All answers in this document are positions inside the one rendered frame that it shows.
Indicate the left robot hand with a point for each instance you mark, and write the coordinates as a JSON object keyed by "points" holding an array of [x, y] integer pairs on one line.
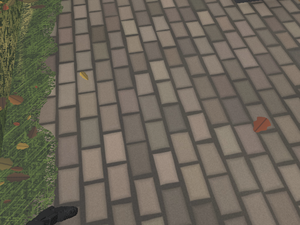
{"points": [[52, 214]]}

